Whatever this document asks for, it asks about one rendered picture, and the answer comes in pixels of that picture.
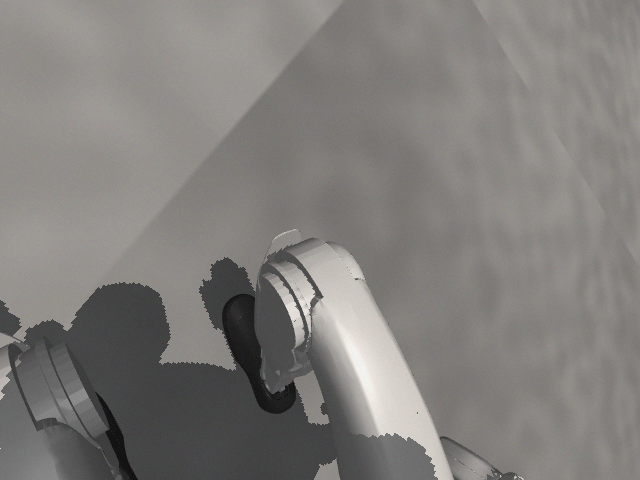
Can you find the right robot foot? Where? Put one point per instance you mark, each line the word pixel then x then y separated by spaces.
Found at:
pixel 238 324

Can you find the left robot foot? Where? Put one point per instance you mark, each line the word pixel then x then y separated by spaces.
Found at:
pixel 116 439

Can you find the right robot hand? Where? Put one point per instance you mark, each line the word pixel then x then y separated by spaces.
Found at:
pixel 467 465

